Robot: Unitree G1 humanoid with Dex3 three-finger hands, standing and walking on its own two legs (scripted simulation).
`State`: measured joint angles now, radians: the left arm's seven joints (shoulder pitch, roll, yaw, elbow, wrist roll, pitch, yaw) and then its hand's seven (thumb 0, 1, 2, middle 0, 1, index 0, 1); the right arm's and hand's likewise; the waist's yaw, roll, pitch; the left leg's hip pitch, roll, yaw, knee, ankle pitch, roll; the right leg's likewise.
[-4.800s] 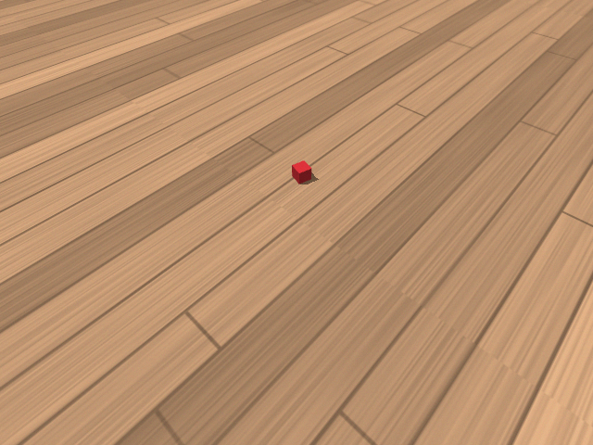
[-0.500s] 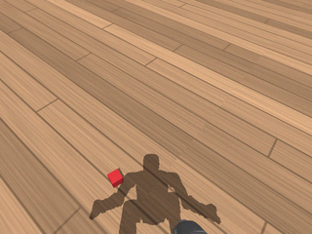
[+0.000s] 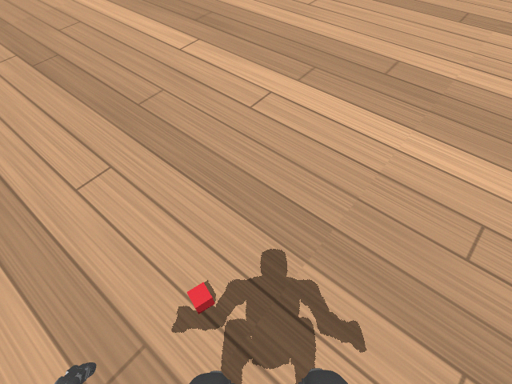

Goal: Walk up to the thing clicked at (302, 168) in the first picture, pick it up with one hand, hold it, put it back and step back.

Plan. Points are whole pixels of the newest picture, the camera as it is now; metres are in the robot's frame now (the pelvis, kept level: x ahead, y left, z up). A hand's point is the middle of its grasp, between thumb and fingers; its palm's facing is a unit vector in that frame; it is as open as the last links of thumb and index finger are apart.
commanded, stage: walk up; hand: left
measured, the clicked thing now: (201, 298) +0.50 +0.24 -0.71
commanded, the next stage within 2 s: stand in 1.12 s
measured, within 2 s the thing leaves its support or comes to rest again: neither
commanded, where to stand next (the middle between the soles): +0.11 +0.00 m, yaw +2 degrees
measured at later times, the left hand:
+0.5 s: hand out of the picture +0.11 +0.26 -0.13, palm faces +0.02 -0.93 -0.37, open 7.4 cm
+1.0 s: hand out of the picture +0.13 +0.26 -0.12, palm faces +0.02 -0.93 -0.36, open 7.4 cm
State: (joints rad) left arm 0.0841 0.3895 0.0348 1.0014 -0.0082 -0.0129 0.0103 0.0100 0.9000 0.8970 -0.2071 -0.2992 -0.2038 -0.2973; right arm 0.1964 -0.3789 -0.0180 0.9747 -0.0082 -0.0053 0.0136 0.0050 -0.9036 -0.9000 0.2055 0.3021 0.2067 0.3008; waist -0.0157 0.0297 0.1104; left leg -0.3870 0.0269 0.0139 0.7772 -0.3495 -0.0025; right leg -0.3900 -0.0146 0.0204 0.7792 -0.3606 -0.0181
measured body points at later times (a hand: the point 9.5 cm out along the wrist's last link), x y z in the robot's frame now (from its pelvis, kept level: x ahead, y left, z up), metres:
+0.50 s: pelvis +0.02 +0.00 +0.03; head +0.04 +0.00 +0.47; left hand +0.11 +0.31 -0.10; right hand +0.15 -0.30 -0.10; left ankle +0.04 +0.13 -0.71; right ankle +0.04 -0.14 -0.71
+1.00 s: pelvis +0.03 +0.00 +0.03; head +0.06 -0.01 +0.48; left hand +0.12 +0.31 -0.09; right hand +0.12 -0.30 -0.10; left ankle +0.04 +0.13 -0.71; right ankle +0.04 -0.14 -0.71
